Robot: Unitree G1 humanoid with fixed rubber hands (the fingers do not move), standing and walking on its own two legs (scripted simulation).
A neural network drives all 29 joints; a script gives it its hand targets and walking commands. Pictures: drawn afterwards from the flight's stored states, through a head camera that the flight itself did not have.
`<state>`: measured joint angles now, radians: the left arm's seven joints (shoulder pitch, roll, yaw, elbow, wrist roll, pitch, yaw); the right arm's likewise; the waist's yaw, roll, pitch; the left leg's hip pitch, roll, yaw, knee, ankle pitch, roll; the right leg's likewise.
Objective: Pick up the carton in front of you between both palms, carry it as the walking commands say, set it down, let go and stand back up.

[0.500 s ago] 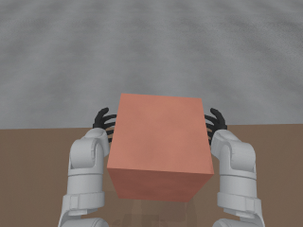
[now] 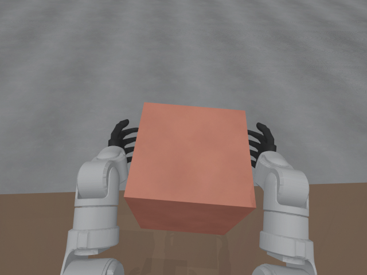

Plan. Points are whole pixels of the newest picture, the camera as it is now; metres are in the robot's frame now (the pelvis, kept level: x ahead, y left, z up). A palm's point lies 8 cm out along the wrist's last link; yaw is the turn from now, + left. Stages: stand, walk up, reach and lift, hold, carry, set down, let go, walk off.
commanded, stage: carry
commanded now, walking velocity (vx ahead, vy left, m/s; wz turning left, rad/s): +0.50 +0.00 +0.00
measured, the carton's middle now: (187, 175) +0.33 +0.01 +0.05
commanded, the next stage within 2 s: none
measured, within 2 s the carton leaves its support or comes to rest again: neither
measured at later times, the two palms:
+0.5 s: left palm (150, 85) +0.63 +0.13 +0.08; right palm (247, 89) +0.64 -0.17 +0.08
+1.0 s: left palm (152, 47) +0.93 +0.16 +0.07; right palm (226, 49) +0.94 -0.14 +0.07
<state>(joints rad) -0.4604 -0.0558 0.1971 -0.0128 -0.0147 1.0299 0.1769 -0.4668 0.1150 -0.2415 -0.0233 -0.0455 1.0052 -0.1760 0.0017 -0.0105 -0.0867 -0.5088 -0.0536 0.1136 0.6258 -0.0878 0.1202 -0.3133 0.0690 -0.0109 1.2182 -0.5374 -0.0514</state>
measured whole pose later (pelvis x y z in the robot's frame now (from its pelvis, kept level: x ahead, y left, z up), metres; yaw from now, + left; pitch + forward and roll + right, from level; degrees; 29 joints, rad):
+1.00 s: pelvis +0.61 +0.00 -0.06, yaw -1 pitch +4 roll -1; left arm -0.44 -0.10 0.19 -0.05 0.00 1.00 0.18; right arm -0.42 0.11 -0.25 -0.10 -0.05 0.99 -0.17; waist 0.07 0.02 -0.10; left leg -0.48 -0.02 0.11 0.42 0.12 0.09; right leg -0.08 0.09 -0.06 0.69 -0.50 -0.09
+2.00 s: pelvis +1.20 +0.01 -0.06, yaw +2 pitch +5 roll +1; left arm -0.16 -0.13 0.12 -0.32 0.02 1.07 0.16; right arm -0.17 0.13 -0.14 -0.33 -0.02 1.06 -0.14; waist 0.00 0.00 -0.10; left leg -0.51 0.04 0.16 0.46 -0.05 -0.01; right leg 0.01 0.00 -0.09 0.27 -0.36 -0.03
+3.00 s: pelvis +1.79 +0.01 -0.07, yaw +1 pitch +2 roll +0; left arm 0.01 -0.13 0.05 -0.56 0.04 1.20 0.14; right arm -0.01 0.13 -0.05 -0.55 -0.05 1.18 -0.13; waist 0.00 -0.02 -0.12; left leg -0.42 0.04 0.21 0.45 -0.05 0.05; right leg -0.08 -0.07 -0.17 0.50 -0.43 0.03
